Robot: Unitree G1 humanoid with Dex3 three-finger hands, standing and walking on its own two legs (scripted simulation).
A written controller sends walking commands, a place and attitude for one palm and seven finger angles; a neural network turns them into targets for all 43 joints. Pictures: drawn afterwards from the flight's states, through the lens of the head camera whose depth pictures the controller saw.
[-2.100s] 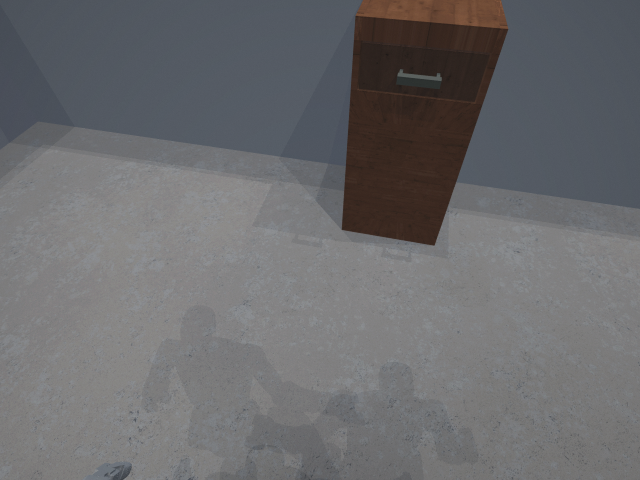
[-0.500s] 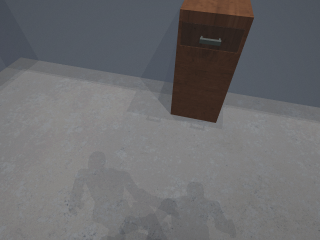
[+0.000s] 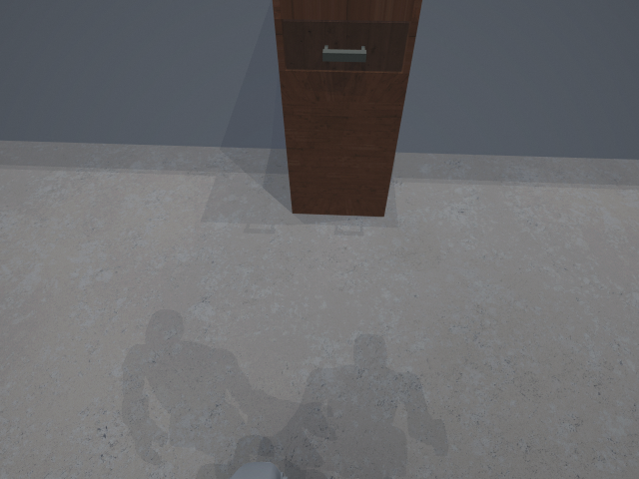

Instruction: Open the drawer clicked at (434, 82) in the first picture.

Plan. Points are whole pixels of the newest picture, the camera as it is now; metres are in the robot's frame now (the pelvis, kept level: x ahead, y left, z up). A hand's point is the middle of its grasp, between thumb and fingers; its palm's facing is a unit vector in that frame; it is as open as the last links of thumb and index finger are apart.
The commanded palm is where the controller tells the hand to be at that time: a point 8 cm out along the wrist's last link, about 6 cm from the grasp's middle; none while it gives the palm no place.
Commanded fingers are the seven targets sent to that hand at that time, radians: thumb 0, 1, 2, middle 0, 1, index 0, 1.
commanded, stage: walk to a spot facing it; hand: left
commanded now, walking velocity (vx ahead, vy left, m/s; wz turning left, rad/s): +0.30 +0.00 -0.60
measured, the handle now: (344, 52) +1.20 +0.04 -0.05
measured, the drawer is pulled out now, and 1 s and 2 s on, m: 0.00 0.00 0.00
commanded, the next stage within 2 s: turn to face it in 1.46 s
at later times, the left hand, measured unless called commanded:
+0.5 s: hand (202, 383) +0.27 +0.23 -0.17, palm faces -0.28 -0.94 -0.17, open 7.4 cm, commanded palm none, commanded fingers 0.00 0.90 0.90 -0.20 -0.30 -0.20 -0.30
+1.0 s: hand (294, 289) +0.47 +0.10 -0.17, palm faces -0.54 -0.81 -0.23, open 7.3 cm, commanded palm none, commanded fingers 0.00 0.90 0.90 -0.20 -0.30 -0.20 -0.30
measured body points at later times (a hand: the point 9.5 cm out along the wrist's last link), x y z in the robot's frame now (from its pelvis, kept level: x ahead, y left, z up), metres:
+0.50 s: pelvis +0.12 +0.05 +0.00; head +0.15 +0.08 +0.45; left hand +0.29 +0.28 -0.15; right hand +0.01 -0.15 -0.13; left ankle +0.05 +0.15 -0.74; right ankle +0.14 -0.11 -0.64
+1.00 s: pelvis +0.30 -0.04 -0.01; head +0.32 -0.05 +0.44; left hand +0.50 +0.14 -0.15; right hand +0.25 -0.29 -0.14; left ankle +0.47 +0.06 -0.69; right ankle +0.26 -0.10 -0.74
